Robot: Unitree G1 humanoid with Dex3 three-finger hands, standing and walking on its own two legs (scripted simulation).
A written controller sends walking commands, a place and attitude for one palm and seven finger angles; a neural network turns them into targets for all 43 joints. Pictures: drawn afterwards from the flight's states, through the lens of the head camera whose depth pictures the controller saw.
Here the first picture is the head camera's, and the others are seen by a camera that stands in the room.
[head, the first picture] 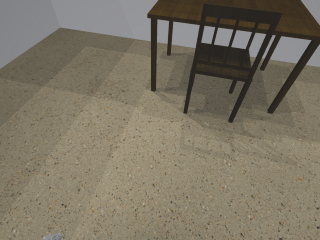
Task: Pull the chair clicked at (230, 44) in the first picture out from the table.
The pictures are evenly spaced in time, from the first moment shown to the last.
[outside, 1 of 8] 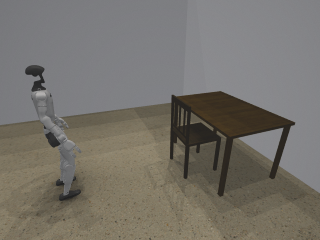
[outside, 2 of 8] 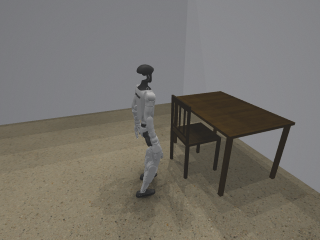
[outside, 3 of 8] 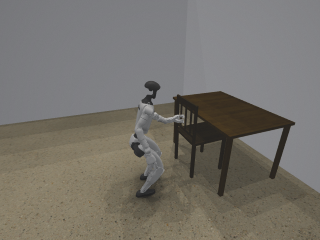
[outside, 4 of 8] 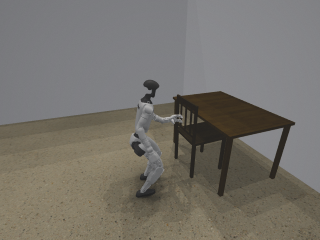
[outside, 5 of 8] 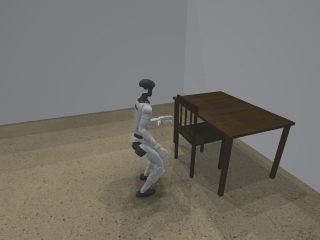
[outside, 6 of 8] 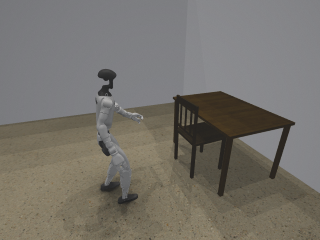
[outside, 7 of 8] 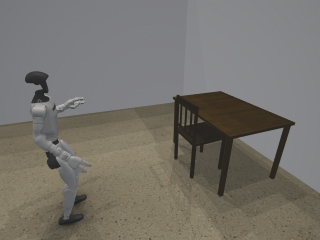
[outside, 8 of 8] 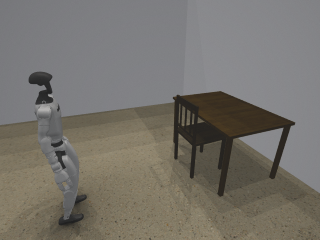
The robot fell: no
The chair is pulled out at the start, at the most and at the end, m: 0.00 0.00 -0.06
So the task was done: no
